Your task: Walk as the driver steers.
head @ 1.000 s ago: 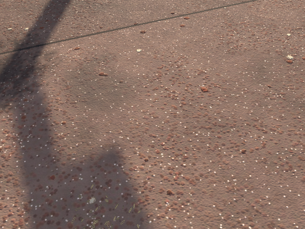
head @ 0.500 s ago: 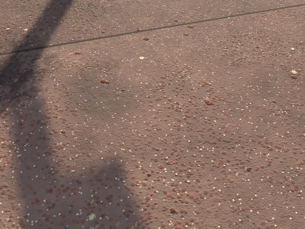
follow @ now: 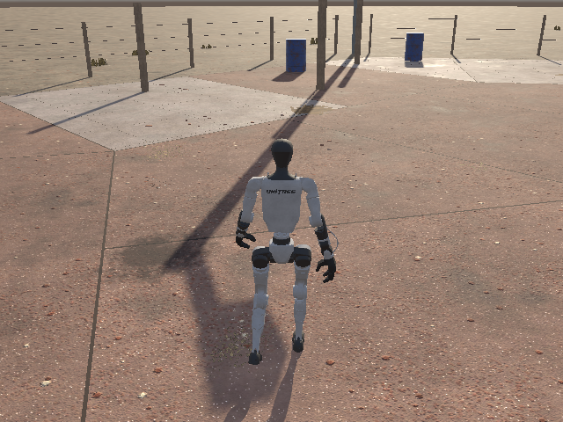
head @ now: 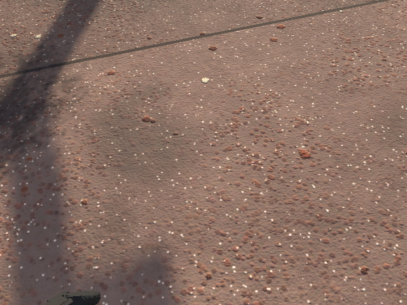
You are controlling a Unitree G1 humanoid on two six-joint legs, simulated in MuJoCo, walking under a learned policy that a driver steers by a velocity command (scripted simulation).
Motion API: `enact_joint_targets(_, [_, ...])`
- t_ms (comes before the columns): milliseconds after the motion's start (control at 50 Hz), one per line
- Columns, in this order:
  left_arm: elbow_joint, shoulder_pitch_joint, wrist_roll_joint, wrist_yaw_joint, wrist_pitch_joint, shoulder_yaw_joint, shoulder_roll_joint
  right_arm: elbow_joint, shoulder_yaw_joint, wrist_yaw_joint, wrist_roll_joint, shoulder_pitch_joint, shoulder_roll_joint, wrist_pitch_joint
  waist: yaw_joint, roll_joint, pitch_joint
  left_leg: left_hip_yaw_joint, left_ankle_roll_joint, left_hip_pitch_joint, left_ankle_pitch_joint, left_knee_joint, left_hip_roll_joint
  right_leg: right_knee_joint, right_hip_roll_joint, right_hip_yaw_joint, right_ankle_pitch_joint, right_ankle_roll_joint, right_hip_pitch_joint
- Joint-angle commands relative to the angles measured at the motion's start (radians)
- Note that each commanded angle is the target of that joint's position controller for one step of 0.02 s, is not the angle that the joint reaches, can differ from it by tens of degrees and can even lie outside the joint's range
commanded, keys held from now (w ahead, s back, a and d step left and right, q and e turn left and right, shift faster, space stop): w+q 0.84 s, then no key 0.16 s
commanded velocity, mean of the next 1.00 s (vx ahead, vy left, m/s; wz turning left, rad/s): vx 0.47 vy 0.00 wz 0.52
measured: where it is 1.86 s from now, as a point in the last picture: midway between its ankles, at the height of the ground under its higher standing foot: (146, 252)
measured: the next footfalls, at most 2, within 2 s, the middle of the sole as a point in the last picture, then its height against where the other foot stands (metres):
left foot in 0.44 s outside the picture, level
right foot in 0.94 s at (170, 223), level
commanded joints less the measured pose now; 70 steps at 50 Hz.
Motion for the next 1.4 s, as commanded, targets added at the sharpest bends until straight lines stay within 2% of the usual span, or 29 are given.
enact_joint_targets(20, [0.021, 0.130, 0.008, 0.001, -0.016, 0.032, 0.092, -0.094, -0.038, -0.012, 0.000, -0.045, -0.106, -0.020, 0.080, -0.079, -0.094, -0.042, 0.011, -0.384, 0.148, 0.136, 0.112, -0.340, -0.292, 0.345, -0.034, -0.136, 0.356])
enact_joint_targets(60, [0.044, 0.097, 0.017, -0.003, -0.029, 0.031, 0.069, -0.094, -0.038, -0.009, 0.004, -0.003, -0.057, 0.009, 0.036, -0.104, -0.077, -0.041, 0.008, -0.311, 0.184, 0.105, 0.140, -0.396, -0.262, 0.229, 0.022, -0.137, 0.260])
enact_joint_targets(120, [0.078, 0.096, 0.015, 0.006, -0.040, 0.041, 0.101, -0.145, -0.044, -0.011, -0.004, -0.066, -0.053, 0.039, 0.021, -0.086, -0.015, -0.043, -0.006, -0.388, 0.245, 0.044, 0.156, -0.447, -0.268, 0.123, 0.077, -0.155, 0.210])
enact_joint_targets(240, [0.111, 0.154, 0.015, 0.036, -0.023, 0.055, 0.165, -0.228, -0.032, 0.027, -0.016, -0.254, -0.044, 0.022, 0.077, -0.035, 0.027, 0.026, -0.020, -0.441, 0.510, -0.288, 0.134, -0.457, -0.249, -0.053, 0.168, -0.136, 0.289])
enact_joint_targets(340, [0.144, 0.241, -0.009, 0.041, 0.015, 0.068, 0.205, -0.318, -0.024, 0.060, -0.014, -0.397, -0.048, 0.021, 0.125, -0.032, 0.055, 0.099, 0.018, -0.489, 0.427, -0.437, 0.104, -0.376, -0.299, -0.111, 0.272, -0.113, 0.481])
enact_joint_targets(400, [0.134, 0.214, -0.020, 0.045, 0.039, 0.079, 0.245, -0.339, -0.050, 0.067, -0.012, -0.325, -0.101, 0.029, 0.056, -0.087, -0.031, 0.184, 0.073, -0.323, 0.274, -0.452, 0.009, -0.168, -0.302, -0.153, 0.726, -0.077, 0.537])
enact_joint_targets(440, [0.121, 0.192, -0.022, 0.049, 0.051, 0.070, 0.235, -0.270, -0.112, 0.050, -0.004, -0.027, -0.207, 0.035, -0.103, -0.057, -0.190, 0.179, 0.145, 0.114, 0.320, -0.541, -0.073, 0.255, -0.239, -0.191, 0.740, -0.017, 0.371])
enact_joint_targets(460, [0.086, 0.233, 0.017, 0.046, 0.039, 0.038, 0.129, -0.249, -0.142, 0.026, -0.002, 0.056, -0.319, 0.045, -0.075, 0.155, -0.262, -0.202, 0.240, 0.414, 0.289, -0.576, 0.148, 0.611, -0.141, -0.191, 0.112, 0.040, 0.019])
enact_joint_targets(480, [0.042, 0.258, 0.010, 0.033, -0.003, 0.011, 0.073, -0.295, -0.134, 0.035, -0.013, 0.015, -0.348, 0.025, -0.006, 0.239, -0.420, -0.776, 0.423, 0.615, 0.115, -0.769, 0.333, 0.860, 0.047, 0.051, -0.461, 0.069, -0.269])
enact_joint_targets(500, [0.021, 0.127, -0.030, 0.020, -0.035, 0.032, 0.168, -0.298, -0.106, 0.045, -0.021, 0.017, -0.250, 0.010, -0.069, 0.100, -0.372, -0.712, 0.361, 0.603, 0.111, -0.833, 0.318, 0.889, -0.009, 0.171, -0.397, 0.042, -0.383])
enact_joint_targets(520, [0.006, 0.087, -0.044, 0.015, -0.052, 0.030, 0.169, -0.295, -0.095, 0.045, -0.021, -0.022, -0.208, 0.000, -0.047, 0.076, -0.247, -0.551, 0.319, 0.482, 0.177, -0.826, 0.283, 0.827, -0.053, 0.158, -0.305, 0.016, -0.413])
enact_joint_targets(540, [0.021, 0.093, -0.023, 0.025, -0.056, 0.030, 0.159, -0.309, -0.086, 0.043, -0.018, -0.098, -0.177, -0.005, 0.005, -0.014, -0.174, -0.429, 0.279, 0.327, 0.280, -0.822, 0.234, 0.733, -0.100, 0.157, -0.230, 0.013, -0.352])
enact_joint_targets(580, [0.036, 0.121, 0.003, 0.028, -0.034, 0.044, 0.176, -0.341, -0.067, 0.034, -0.032, -0.178, -0.129, -0.006, 0.066, 0.013, -0.126, -0.310, 0.253, 0.141, 0.443, -0.856, 0.177, 0.619, -0.140, 0.162, -0.155, 0.028, -0.220])
enact_joint_targets(660, [0.006, 0.064, 0.022, 0.030, -0.001, 0.035, 0.129, -0.337, -0.079, 0.009, -0.021, -0.133, -0.175, -0.011, 0.067, 0.006, -0.086, -0.211, 0.255, 0.037, 0.580, -0.890, 0.135, 0.420, -0.114, 0.128, -0.029, 0.092, -0.212])
enact_joint_targets(740, [-0.037, -0.083, 0.013, 0.021, -0.007, 0.018, 0.098, -0.327, -0.082, -0.008, -0.016, -0.080, -0.181, -0.001, 0.011, 0.059, -0.052, -0.163, 0.194, -0.006, 0.448, -0.878, 0.075, 0.104, -0.052, 0.120, 0.213, 0.105, -0.156])
enact_joint_targets(860, [-0.071, -0.136, 0.003, -0.002, -0.031, 0.031, 0.150, -0.302, -0.083, -0.017, -0.012, -0.028, -0.172, 0.015, 0.001, 0.096, -0.040, -0.281, 0.156, 0.106, 0.416, -0.754, 0.128, -0.066, -0.016, 0.149, 0.197, 0.065, -0.095])
enact_joint_targets(920, [-0.030, 0.019, 0.033, 0.000, -0.051, 0.050, 0.184, -0.315, -0.073, -0.026, -0.019, -0.058, -0.139, 0.031, 0.077, 0.118, -0.126, -0.254, 0.085, 0.153, 0.711, -0.527, 0.063, -0.143, -0.006, 0.100, 0.263, -0.002, 0.119])
enact_joint_targets(940, [-0.023, 0.131, 0.055, 0.002, -0.056, 0.058, 0.232, -0.345, -0.055, -0.026, -0.035, -0.067, -0.097, 0.029, 0.121, 0.042, -0.269, -0.208, 0.038, 0.044, 0.576, -0.304, 0.006, -0.070, -0.150, 0.215, 0.532, -0.063, 0.376])
enact_joint_targets(960, [-0.003, 0.213, 0.060, 0.002, -0.041, 0.067, 0.276, -0.331, -0.036, -0.026, -0.033, 0.121, -0.036, 0.025, 0.064, -0.253, -0.413, -0.124, -0.043, -0.266, -0.130, 0.053, -0.148, -0.026, -0.398, 0.550, 0.812, -0.250, 0.728])
enact_joint_targets(980, [0.017, 0.252, 0.014, -0.009, -0.024, 0.064, 0.244, -0.313, -0.044, -0.022, -0.015, 0.200, -0.117, 0.023, 0.065, -0.298, -0.482, -0.159, -0.064, -0.389, -0.241, 0.225, -0.124, -0.085, -0.467, 0.764, 0.579, -0.309, 0.768])
enact_joint_targets(1020, [-0.016, 0.128, 0.014, -0.005, -0.003, 0.029, 0.139, -0.327, -0.062, -0.029, -0.013, -0.013, -0.190, 0.045, 0.098, -0.091, -0.258, -0.122, -0.087, -0.432, -0.103, 0.247, -0.050, -0.132, -0.356, 0.504, 0.464, -0.223, 0.525])
enact_joint_targets(1060, [-0.003, 0.058, 0.027, -0.007, 0.002, 0.004, 0.093, -0.347, -0.059, -0.032, -0.031, -0.074, -0.153, 0.066, 0.050, -0.072, -0.165, -0.099, -0.089, -0.329, -0.045, 0.095, 0.014, -0.170, -0.275, 0.354, 0.556, -0.193, 0.310])
enact_joint_targets(1100, [0.023, 0.026, 0.033, -0.008, 0.005, 0.004, 0.100, -0.343, -0.040, -0.032, -0.029, -0.047, -0.081, 0.079, 0.017, -0.134, -0.150, -0.037, -0.098, -0.199, -0.025, -0.110, 0.022, -0.207, -0.214, 0.248, 0.618, -0.181, 0.204])
enact_joint_targets(1160, [0.047, 0.019, 0.023, 0.000, 0.017, 0.017, 0.151, -0.341, -0.028, -0.036, -0.035, -0.066, -0.062, 0.082, 0.024, -0.149, -0.209, 0.005, -0.106, -0.071, 0.095, -0.324, 0.023, -0.213, -0.219, 0.204, 0.668, -0.197, 0.197])
enact_joint_targets(1260, [0.073, 0.006, 0.003, 0.004, 0.050, 0.004, 0.144, -0.332, -0.033, -0.028, -0.044, -0.122, -0.083, 0.102, 0.022, -0.124, -0.157, 0.041, -0.060, 0.100, 0.311, -0.614, 0.007, -0.232, -0.186, 0.201, 0.077, -0.134, 0.113])
enact_joint_targets(1300, [0.094, 0.057, 0.020, -0.001, 0.050, -0.019, 0.093, -0.366, -0.037, -0.033, -0.063, -0.170, -0.126, 0.101, 0.045, -0.050, -0.121, -0.074, -0.009, 0.172, 0.437, -0.694, 0.108, -0.202, -0.124, 0.183, -0.184, -0.035, 0.037])
enact_joint_targets(1320, [0.103, 0.126, 0.027, -0.005, 0.048, -0.016, 0.095, -0.368, -0.049, -0.037, -0.055, -0.206, -0.186, 0.102, 0.111, 0.063, -0.099, -0.099, 0.029, 0.123, 0.378, -0.666, 0.133, -0.185, -0.045, 0.119, -0.247, 0.003, 0.033])
enact_joint_targets(1360, [0.112, 0.077, 0.022, 0.005, 0.058, -0.016, 0.109, -0.356, -0.035, -0.023, -0.060, -0.214, -0.106, 0.090, 0.076, 0.080, -0.057, -0.066, 0.011, -0.026, 0.158, -0.694, 0.073, -0.140, -0.027, 0.075, -0.158, 0.032, 0.136])
enact_joint_targets(1400, [0.123, 0.077, 0.021, 0.014, 0.066, -0.016, 0.112, -0.351, -0.030, -0.019, -0.060, -0.218, -0.096, 0.073, 0.078, 0.077, -0.045, -0.052, -0.013, -0.031, 0.263, -0.679, 0.059, -0.121, -0.036, 0.080, -0.093, 0.023, 0.146])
